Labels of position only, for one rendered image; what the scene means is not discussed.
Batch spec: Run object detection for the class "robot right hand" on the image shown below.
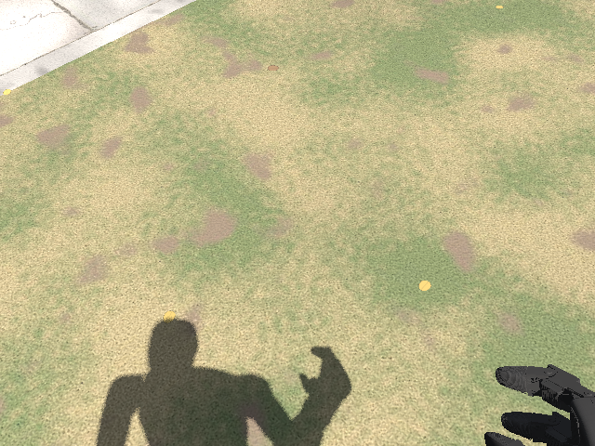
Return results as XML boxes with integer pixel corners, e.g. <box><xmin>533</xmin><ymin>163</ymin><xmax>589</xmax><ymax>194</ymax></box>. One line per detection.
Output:
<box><xmin>484</xmin><ymin>364</ymin><xmax>595</xmax><ymax>446</ymax></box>

